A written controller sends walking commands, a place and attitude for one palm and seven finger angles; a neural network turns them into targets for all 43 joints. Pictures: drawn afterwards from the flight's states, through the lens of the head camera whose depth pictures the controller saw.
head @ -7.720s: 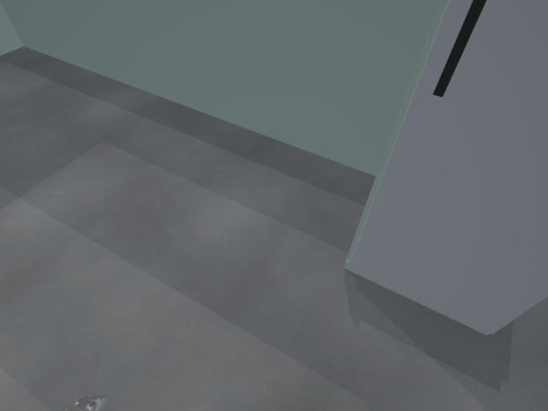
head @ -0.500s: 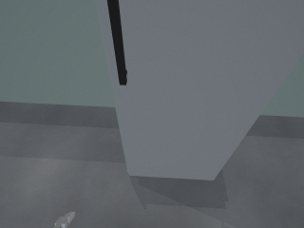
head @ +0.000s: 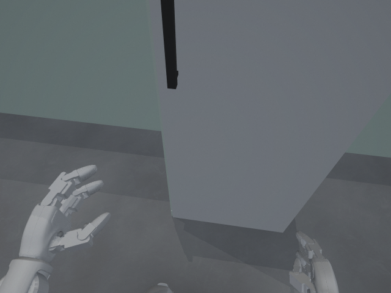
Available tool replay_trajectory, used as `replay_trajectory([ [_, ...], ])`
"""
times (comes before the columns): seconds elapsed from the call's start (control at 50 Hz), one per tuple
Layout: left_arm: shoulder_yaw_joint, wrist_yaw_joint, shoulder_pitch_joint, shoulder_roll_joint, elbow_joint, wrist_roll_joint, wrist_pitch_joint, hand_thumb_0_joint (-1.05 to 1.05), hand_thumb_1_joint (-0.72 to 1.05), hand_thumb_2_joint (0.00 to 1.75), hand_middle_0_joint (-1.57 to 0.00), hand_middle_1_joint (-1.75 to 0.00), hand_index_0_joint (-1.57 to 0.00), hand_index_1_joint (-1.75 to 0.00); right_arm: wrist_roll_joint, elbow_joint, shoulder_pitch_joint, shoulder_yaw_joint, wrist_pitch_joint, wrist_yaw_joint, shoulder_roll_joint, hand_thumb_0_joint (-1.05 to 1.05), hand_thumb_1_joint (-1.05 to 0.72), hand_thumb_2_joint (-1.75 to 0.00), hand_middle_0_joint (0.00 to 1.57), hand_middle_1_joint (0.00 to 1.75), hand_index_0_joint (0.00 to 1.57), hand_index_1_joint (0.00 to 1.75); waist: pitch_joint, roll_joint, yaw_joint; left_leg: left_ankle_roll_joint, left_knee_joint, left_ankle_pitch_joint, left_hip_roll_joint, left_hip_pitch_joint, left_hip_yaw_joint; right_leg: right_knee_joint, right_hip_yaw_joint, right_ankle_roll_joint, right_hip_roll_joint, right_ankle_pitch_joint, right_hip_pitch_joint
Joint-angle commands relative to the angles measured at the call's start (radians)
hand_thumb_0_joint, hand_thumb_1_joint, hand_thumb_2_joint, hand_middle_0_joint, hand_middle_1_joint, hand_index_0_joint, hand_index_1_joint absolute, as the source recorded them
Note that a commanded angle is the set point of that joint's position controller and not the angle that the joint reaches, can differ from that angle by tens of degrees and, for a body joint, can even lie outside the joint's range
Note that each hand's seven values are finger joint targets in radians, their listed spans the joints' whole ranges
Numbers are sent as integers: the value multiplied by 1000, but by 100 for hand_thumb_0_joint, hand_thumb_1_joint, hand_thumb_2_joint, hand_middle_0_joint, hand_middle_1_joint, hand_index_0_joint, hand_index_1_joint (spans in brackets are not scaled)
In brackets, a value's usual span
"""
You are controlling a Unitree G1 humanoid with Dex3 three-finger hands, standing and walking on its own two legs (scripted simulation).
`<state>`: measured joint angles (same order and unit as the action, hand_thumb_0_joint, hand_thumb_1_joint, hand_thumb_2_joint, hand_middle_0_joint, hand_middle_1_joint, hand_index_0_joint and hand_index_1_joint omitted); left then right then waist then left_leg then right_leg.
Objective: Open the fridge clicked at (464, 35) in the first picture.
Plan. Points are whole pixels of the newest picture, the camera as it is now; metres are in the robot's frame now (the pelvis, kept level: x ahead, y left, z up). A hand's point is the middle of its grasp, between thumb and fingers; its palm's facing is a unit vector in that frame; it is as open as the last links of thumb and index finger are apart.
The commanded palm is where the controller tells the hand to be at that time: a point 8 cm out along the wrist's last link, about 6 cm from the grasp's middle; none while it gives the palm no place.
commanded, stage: raise the hand to about handle height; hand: left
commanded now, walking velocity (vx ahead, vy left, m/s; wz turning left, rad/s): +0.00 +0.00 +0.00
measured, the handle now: (170, 19) +0.53 +0.11 +0.30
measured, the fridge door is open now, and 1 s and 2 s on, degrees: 0 0 0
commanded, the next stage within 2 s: move the hooked fingers beside the handle in 1.50 s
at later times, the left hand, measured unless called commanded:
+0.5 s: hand (50, 162) +0.26 +0.26 +0.18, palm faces +0.01 -1.00 -0.10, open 12.6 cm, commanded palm +0.22 +0.31 +0.20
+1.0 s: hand out of the picture +0.28 +0.29 +0.29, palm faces +0.05 -0.99 -0.14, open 13.9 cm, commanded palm +0.25 +0.33 +0.30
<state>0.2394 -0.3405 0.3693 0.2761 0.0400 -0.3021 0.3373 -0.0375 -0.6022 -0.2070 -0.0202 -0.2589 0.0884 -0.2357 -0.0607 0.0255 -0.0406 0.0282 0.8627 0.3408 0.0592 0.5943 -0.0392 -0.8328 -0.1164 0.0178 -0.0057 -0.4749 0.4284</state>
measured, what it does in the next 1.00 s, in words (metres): stands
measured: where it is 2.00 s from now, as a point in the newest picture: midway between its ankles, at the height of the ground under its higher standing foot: outside the picture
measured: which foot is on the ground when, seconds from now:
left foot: down 0.00-1.00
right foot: down 0.00-1.00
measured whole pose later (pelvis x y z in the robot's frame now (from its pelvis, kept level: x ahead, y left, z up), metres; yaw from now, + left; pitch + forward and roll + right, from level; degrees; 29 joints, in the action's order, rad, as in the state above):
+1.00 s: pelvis +0.01 +0.01 +0.04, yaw +0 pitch -4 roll -1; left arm 0.49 -0.48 -0.25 0.56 -0.03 -0.35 -0.33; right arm -0.10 -0.62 -0.18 -0.12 -0.20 0.09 -0.26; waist -0.02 0.07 -0.08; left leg 0.01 0.45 0.16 0.03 0.22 0.00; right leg -0.42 -0.09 0.00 -0.03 -0.28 0.07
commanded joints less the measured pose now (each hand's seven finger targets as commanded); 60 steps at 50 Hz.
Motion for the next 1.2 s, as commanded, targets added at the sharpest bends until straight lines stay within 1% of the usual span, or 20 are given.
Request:
replay_trajectory([
  [0.0, 131, -36, -137, 216, 177, -46, -58, 0, 18, 59, -25, -76, -25, -76, -14, 151, 65, 44, -65, 23, -127, 0, -90, -90, 20, 30, 20, 30, -121, 67, 21, -61, -184, -120, -44, -242, 24, 257, 100, -18, 6, 197, 12],
  [0.08, 205, -25, -141, 240, 181, -94, -122, 0, 8, 55, -26, -82, -26, -82, -14, 161, 75, 34, -77, 19, -123, 0, -90, -90, 20, 30, 20, 30, -132, -21, -4, -60, -228, -169, -47, -265, 22, 283, 84, -28, 10, 260, -52],
  [0.16, 210, -28, -181, 250, 190, -100, -146, 0, -1, 51, -27, -88, -27, -88, -17, 156, 67, 28, -94, 13, -132, 0, -90, -90, 20, 30, 20, 30, -104, -12, -6, -61, -258, -193, -47, -304, 30, 304, 74, -29, 19, 299, -65],
  [0.2, 210, -34, -217, 259, 214, -98, -161, 0, -6, 49, -27, -92, -27, -92, -20, 153, 56, 28, -104, 13, -136, 0, -90, -90, 20, 30, 20, 30, -118, 33, -1, -60, -276, -196, -48, -341, 35, 311, 65, -27, 19, 305, -70],
  [0.26, 219, -39, -275, 286, 219, -94, -194, 0, -13, 46, -27, -96, -27, -96, -22, 150, 56, 25, -113, 19, -145, 0, -90, -90, 20, 30, 20, 30, -97, -8, -3, -63, -301, -184, -49, -359, 29, 339, 62, -28, 24, 286, -81],
  [0.32, 242, -42, -345, 314, 254, -91, -225, 0, -20, 43, -28, -100, -28, -100, -27, 144, 64, 20, -116, 25, -142, 0, -90, -90, 20, 30, 20, 30, -116, 70, -8, -61, -332, -204, -52, -414, 28, 348, 50, -19, 24, 304, -109],
  [0.4, 268, -42, -407, 343, 276, -94, -273, 0, -29, 39, -29, -107, -29, -107, -28, 144, 76, 11, -113, 28, -138, 0, -90, -90, 20, 30, 20, 30, -111, 72, -16, -59, -364, -232, -52, -458, 24, 373, 41, -15, 28, 342, -144],
  [0.56, 293, -69, -558, 400, 223, -90, -421, 0, -48, 31, -30, -118, -30, -118, -40, 148, 109, -11, -69, 27, -139, 0, -90, -90, 20, 30, 20, 30, -75, 60, -26, -57, -415, -232, -58, -500, 16, 431, 42, -9, 35, 351, -177],
  [0.58, 288, -72, -597, 401, 233, -88, -436, 0, -50, 30, -30, -120, -30, -120, -43, 150, 115, -13, -62, 27, -136, 0, -90, -90, 20, 30, 20, 30, -81, 85, -20, -56, -421, -226, -60, -509, 15, 435, 41, -8, 31, 343, -179],
  [0.68, 310, -88, -711, 452, 249, -80, -495, 0, -50, 30, -30, -120, -30, -120, -46, 159, 144, -28, -39, 24, -130, 0, -90, -90, 20, 30, 20, 30, -112, 96, -25, -56, -436, -265, -64, -553, 10, 453, 40, -1, 30, 385, -210],
  [0.76, 333, -104, -779, 495, 179, -77, -545, 0, -50, 30, -30, -120, -30, -120, -50, 152, 159, -35, -20, 23, -131, 0, -90, -90, 20, 30, 20, 30, -96, 58, -29, -57, -447, -255, -66, -558, 7, 478, 43, -2, 32, 373, -211],
  [0.84, 336, -119, -885, 528, 158, -70, -586, 0, -50, 30, -30, -120, -30, -120, -57, 158, 180, -41, -6, 21, -134, 0, -90, -90, 20, 30, 20, 30, -109, 101, -26, -55, -466, -230, -71, -575, 1, 487, 43, 2, 26, 338, -208],
  [0.96, 365, -143, -976, 602, 94, -65, -636, 0, -50, 30, -30, -120, -30, -120, -64, 159, 202, -44, 5, 16, -141, 0, -90, -90, 20, 30, 20, 30, -114, 62, -39, -60, -469, -225, -75, -574, -2, 507, 54, 2, 21, 325, -218],
  [0.98, 368, -148, -1004, 614, 82, -61, -647, 0, -50, 30, -30, -120, -30, -120, -65, 158, 202, -45, 8, 16, -144, 0, -90, -90, 20, 30, 20, 30, -116, 82, -36, -62, -471, -219, -78, -572, -1, 508, 56, 2, 17, 320, -213],
  [1.04, 320, -169, -941, 553, -22, -63, -682, 0, -50, 30, -30, -120, -30, -120, -72, 164, 192, -42, 17, 7, -151, 0, -90, -90, 20, 30, 20, 30, -72, 28, -31, -59, -477, -188, -77, -546, -5, 504, 47, -3, 20, 292, -184],
  [1.06, 323, -175, -911, 554, -40, -66, -688, 0, -50, 30, -30, -120, -30, -120, -73, 168, 196, -40, 21, 1, -152, 0, -90, -90, 20, 30, 20, 30, -66, 13, -41, -60, -469, -194, -78, -535, 1, 512, 59, -3, 17, 297, -189],
  [1.1, 320, -177, -936, 562, 2, -64, -692, 0, -50, 30, -30, -120, -30, -120, -76, 180, 205, -38, 25, -2, -155, 0, -90, -90, 20, 30, 20, 30, -84, 20, -34, -61, -461, -183, -79, -539, 5, 507, 65, -8, 13, 284, -180],
  [1.14, 333, -168, -971, 577, 79, -63, -674, 0, -50, 30, -30, -120, -30, -120, -74, 192, 211, -37, 23, -3, -152, 0, -90, -90, 20, 30, 20, 30, -115, 56, -34, -60, -461, -194, -81, -562, 4, 498, 58, -3, 17, 288, -187],
  [1.16, 359, -158, -968, 603, 119, -69, -656, 0, -50, 30, -30, -120, -30, -120, -70, 195, 216, -37, 19, -3, -147, 0, -90, -90, 20, 30, 20, 30, -127, 30, -40, -61, -454, -210, -78, -567, 6, 503, 64, -3, 16, 298, -202],
  [1.18, 373, -151, -983, 612, 154, -69, -643, 0, -50, 30, -30, -120, -30, -120, -69, 194, 213, -35, 17, -1, -148, 0, -90, -90, 20, 30, 20, 30, -161, 65, -39, -63, -455, -226, -80, -584, 7, 496, 61, -1, 17, 315, -216],
])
